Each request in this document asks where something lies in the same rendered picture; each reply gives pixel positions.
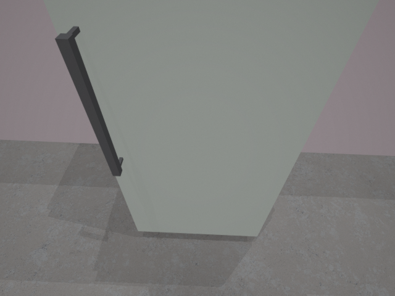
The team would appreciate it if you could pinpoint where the fridge door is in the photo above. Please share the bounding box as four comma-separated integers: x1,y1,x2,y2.
43,0,379,237

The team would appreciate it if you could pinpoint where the handle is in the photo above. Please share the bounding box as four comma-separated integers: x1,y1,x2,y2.
55,27,123,176

